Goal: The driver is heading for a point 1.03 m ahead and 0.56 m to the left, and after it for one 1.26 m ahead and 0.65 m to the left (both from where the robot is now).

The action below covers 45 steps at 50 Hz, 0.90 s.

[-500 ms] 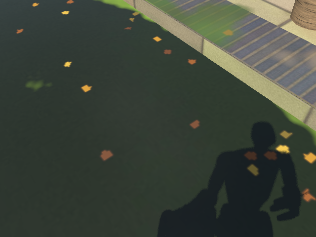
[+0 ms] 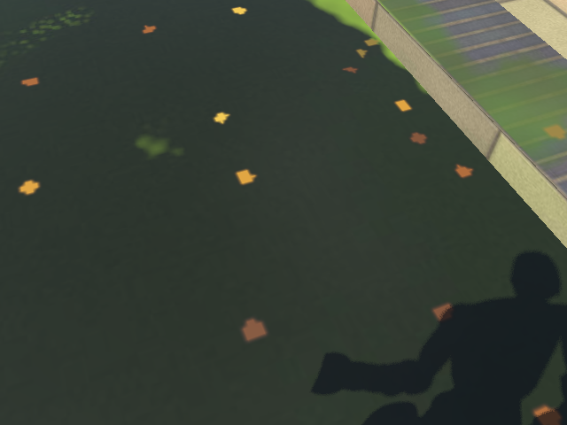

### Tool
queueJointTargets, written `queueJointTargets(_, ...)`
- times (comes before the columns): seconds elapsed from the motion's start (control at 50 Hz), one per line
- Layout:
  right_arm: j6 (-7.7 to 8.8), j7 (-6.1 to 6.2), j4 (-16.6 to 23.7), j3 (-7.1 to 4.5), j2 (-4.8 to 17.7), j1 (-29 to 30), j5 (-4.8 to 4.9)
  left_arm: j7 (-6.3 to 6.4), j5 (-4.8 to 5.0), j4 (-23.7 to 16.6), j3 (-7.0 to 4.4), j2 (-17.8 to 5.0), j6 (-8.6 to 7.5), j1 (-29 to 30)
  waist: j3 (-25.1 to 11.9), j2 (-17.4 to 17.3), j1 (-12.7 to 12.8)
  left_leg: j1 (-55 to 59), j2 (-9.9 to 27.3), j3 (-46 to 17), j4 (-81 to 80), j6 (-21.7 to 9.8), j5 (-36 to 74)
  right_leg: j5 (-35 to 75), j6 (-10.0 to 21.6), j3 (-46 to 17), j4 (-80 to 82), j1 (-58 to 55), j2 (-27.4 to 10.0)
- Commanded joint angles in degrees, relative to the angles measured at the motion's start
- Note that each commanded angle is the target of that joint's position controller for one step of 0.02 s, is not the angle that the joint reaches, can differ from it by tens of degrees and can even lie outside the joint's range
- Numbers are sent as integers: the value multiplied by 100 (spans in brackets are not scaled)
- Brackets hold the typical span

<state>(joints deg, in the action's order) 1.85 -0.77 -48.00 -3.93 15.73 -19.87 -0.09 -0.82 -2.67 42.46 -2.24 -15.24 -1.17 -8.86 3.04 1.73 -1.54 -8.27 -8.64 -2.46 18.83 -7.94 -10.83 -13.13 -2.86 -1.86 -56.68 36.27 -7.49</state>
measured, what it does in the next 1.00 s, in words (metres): walks ahead, turning left: right foot, then left foot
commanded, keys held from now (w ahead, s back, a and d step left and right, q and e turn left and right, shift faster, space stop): w+q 1.00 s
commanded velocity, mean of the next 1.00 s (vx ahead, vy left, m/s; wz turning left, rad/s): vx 0.50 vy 0.00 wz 0.60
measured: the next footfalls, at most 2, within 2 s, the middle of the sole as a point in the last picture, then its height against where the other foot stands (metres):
right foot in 0.26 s outside the picture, level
left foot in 0.80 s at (207, 399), level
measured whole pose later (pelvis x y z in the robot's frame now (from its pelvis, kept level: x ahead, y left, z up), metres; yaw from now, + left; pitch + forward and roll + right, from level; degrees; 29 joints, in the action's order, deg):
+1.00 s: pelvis +0.50 +0.11 +0.00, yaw +36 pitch +1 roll +0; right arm 1.3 -0.6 -45.1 -3.5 16.3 -16.6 -0.3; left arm -0.8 -2.5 41.7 -1.8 -15.6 -1.5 -11.4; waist 3.8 1.4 0.0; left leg -12.8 -8.2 -0.9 22.7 -7.9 -10.2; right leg -19.3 -2.1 -0.6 -63.4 30.9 -6.7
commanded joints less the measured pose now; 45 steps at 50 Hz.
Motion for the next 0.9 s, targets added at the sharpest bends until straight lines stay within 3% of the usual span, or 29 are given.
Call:
queueJointTargets(0.02, 118, 18, 311, -201, 842, -191, 8, -12, 8, -405, -91, -407, 6, 302, -43, -421, -22, 53, 1432, -1437, -780, -671, 1456, 719, -83, 151, 651, 266, 141)
queueJointTargets(0.16, 100, 118, 217, -226, 951, -800, -70, -71, 94, -830, -9, -440, -124, 1378, -32, -549, -401, 894, 1551, -1801, -171, -516, 2428, 1040, 63, 112, 1984, 169, 558)
queueJointTargets(0.2, 100, 162, 280, -247, 1044, -603, -84, -51, 113, -812, -32, -555, -171, 1117, -66, -635, -195, 793, 1599, -1950, 63, -334, 2643, 789, 194, 41, 2396, -515, 668)
queueJointTargets(0.24, 132, 131, 366, -261, 1145, -257, -82, 50, 125, -509, -133, -784, -232, 90, -462, -596, 302, 360, 1366, -1878, 940, -74, 3488, 384, 394, 170, 2753, -2137, 957)
queueJointTargets(0.26, 175, 74, 377, -233, 1058, -180, -27, 127, 72, -341, -210, -983, -310, -690, -927, -266, 720, -93, 981, -1575, 2097, 76, 3185, 442, 579, -74, 3068, -3347, 630)
queueJointTargets(0.28, 225, 51, 560, -89, 544, -290, 18, 237, -62, -327, -300, -1412, -332, -1640, -1881, 431, 981, -821, 619, -1068, 3777, 184, 1147, -905, 842, -1568, 3237, -4669, -871)
queueJointTargets(0.3, 186, 56, 720, -44, 313, -981, 120, 226, -79, -353, -383, -1795, -250, -1288, -2160, 1814, 395, -2434, -132, -554, 4902, 327, -2254, -1267, 1452, -4266, 4103, -5327, -1942)
queueJointTargets(0.32, 72, 113, 469, -91, 780, -754, -96, 192, 25, -422, -303, -1185, -186, -858, -1303, 624, 289, -2854, 498, -569, 5336, 288, -1726, -1955, 1409, -4017, 4139, -4517, -1720)
queueJointTargets(0.34, 43, 48, 478, -111, 804, -344, -127, 170, 75, -454, -185, -729, -185, -540, -649, 85, 279, -2748, 677, -479, 5182, 315, -1177, -1612, 1292, -3005, 4220, -3766, -1410)
queueJointTargets(0.36, 20, -1, 501, -90, 687, -173, -121, 147, 60, -406, -132, -545, -198, -402, -362, -20, 203, -2607, 843, -398, 4973, 370, -910, -760, 1185, -2199, 4336, -3320, -1123)
queueJointTargets(0.38, -34, -55, 512, -87, 626, -87, -172, 157, 74, -322, -113, -508, -233, -460, -243, 208, 172, -2499, 973, -337, 4812, 414, -825, -144, 1099, -1605, 4413, -3073, -913)
queueJointTargets(0.42, -149, -147, 530, -61, 530, -84, -198, 125, 127, -168, -118, -514, -351, -622, -236, 449, 106, -2363, 1029, -225, 4767, 476, -682, 763, 1055, -936, 4522, -2873, -739)
queueJointTargets(0.48, -205, -239, 733, -24, 436, 394, -200, 76, 182, -23, -160, -580, -463, -805, -183, 385, 112, -2858, 1133, -166, 4647, 535, -259, 1480, 1145, -332, 4693, -3038, -780)
queueJointTargets(0.6, -154, -367, 1117, 115, 214, 1562, -173, 71, 170, 224, -182, -616, -439, -1080, 66, 318, 312, -2979, 1189, 289, 3004, 600, 901, 2062, 1032, 803, 4761, -3200, -534)
queueJointTargets(0.66, -144, -430, 1311, 163, 181, 2088, -198, 111, 172, 364, -217, -764, -410, -1332, 195, 307, 446, -2740, 1160, 635, 2205, 442, 845, 2296, 966, 1059, 4708, -3475, -674)
queueJointTargets(0.7, -152, -421, 1381, 154, 231, 2210, -234, 147, 167, 465, -234, -847, -342, -1482, 204, 300, 457, -2610, 1044, 811, 1881, 279, 465, 2918, 912, 1222, 4443, -3844, -775)
queueJointTargets(0.72, -157, -396, 1384, 138, 262, 2163, -252, 166, 160, 502, -242, -915, -303, -1506, 132, 333, 402, -2395, 896, 923, 1756, 172, 173, 3729, 873, 1341, 4141, -3997, -798)
queueJointTargets(0.76, -141, -318, 1249, 58, 399, 1609, -284, 205, 150, 557, -272, -1108, -207, -1538, -296, 440, 120, -1599, 465, 1090, 1583, -94, -446, 5417, 832, 1523, 2964, -4196, -829)
queueJointTargets(0.78, -90, -261, 1024, -24, 520, 855, -308, 212, 171, 533, -271, -1158, -155, -1487, -743, 343, -222, -643, 262, 1048, 1252, -269, -409, 5366, 777, 1619, 1872, -3909, -792)
queueJointTargets(0.8, -62, -163, 703, -175, 848, -179, -360, 204, 151, 400, -246, -1105, -143, -1405, -1343, -74, -686, 866, 610, 358, 942, -526, -568, 4038, 600, 1675, 288, -2882, -658)
queueJointTargets(0.82, -90, -71, 758, -334, 1505, -150, -293, 79, 168, -23, -84, -375, -175, -1624, -1877, -1490, -281, 2688, 2429, -2486, 696, -1177, -1010, -1108, 261, 1597, -1656, -375, 204)
queueJointTargets(0.84, -146, -30, 914, -375, 1612, -403, -113, 68, 120, -250, -177, -818, -199, -1010, -2254, -1014, -605, 2902, 2890, -4271, -64, -1555, -469, -1853, 162, 418, -2574, 486, 783)
queueJointTargets(0.86, -164, 32, 747, -348, 1455, -257, -75, 46, 161, -390, -169, -811, -246, -526, -1420, -553, -531, 2459, 2679, -3155, -105, -1390, 272, -1195, 230, 62, -2425, 934, 402)
queueJointTargets(0.88, -135, 64, 675, -272, 1151, -25, -33, 51, 192, -346, -105, -696, -312, -572, -799, -341, -276, 1595, 2462, -2496, -158, -1212, 1034, -775, 251, 102, -1854, 690, 197)
queueJointTargets(0.9, -90, 81, 676, -211, 948, 235, -41, 60, 150, -259, -110, -683, -293, -653, -484, -165, 1, 950, 2117, -2013, -232, -973, 1591, -681, 236, 81, -1375, 301, 53)
Velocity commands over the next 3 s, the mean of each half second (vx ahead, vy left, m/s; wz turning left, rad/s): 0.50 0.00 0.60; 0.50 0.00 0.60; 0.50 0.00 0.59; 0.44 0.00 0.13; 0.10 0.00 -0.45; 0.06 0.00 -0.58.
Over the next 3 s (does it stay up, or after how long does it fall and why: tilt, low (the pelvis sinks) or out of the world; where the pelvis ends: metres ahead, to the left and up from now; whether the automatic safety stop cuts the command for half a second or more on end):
stays up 0.92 0.57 0.00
